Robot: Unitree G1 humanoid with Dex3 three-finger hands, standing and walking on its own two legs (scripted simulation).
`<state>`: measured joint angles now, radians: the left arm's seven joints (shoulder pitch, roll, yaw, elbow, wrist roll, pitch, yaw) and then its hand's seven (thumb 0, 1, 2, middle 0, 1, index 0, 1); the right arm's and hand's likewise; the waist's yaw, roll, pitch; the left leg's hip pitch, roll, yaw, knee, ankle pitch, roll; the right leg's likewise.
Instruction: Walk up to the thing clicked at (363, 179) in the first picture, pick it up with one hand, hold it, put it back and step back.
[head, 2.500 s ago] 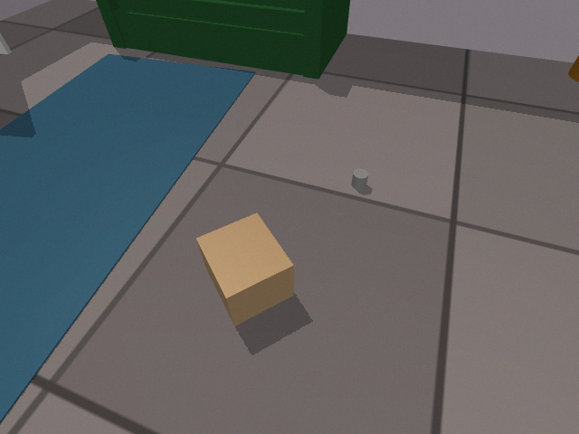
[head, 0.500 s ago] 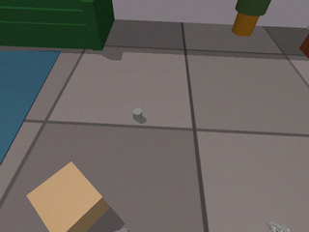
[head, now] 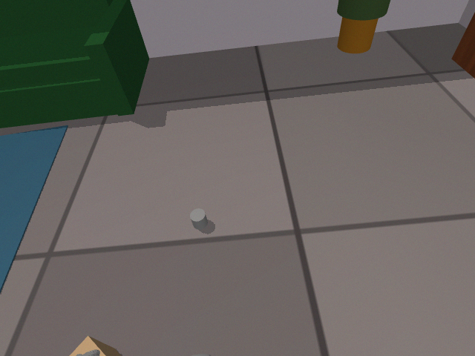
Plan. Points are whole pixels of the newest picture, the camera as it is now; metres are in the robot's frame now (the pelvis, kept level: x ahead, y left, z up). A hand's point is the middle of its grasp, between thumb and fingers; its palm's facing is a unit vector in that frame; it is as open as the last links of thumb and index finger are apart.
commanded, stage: walk up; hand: left
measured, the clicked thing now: (199, 219) +0.84 +0.28 -0.72
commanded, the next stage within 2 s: none
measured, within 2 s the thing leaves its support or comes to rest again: neither
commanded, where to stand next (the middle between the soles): +0.48 +0.05 m, yaw +0 degrees
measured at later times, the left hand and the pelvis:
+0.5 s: hand (97, 311) +0.25 +0.34 -0.15, palm faces -0.06 -0.94 -0.34, open 7.4 cm; pelvis +0.18 +0.06 +0.01, yaw -1 degrees
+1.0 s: hand (127, 232) +0.41 +0.30 -0.11, palm faces -0.03 -0.91 -0.42, open 7.4 cm; pelvis +0.34 +0.03 +0.01, yaw -2 degrees
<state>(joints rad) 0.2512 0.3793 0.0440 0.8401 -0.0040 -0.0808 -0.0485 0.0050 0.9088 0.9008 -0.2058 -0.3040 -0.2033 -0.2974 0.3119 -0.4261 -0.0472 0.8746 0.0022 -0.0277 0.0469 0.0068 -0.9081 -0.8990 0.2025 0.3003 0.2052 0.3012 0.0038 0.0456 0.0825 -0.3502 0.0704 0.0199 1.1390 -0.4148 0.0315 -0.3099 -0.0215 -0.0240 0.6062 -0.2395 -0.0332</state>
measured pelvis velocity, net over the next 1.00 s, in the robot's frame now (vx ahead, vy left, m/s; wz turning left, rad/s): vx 0.34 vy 0.03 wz -0.03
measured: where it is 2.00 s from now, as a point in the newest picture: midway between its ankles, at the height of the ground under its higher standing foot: (245, 298)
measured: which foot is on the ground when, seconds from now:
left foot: up 0.00-0.28, down 0.30-0.80, up 0.82-1.00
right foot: down 0.00-0.34, up 0.36-0.76, down 0.78-1.00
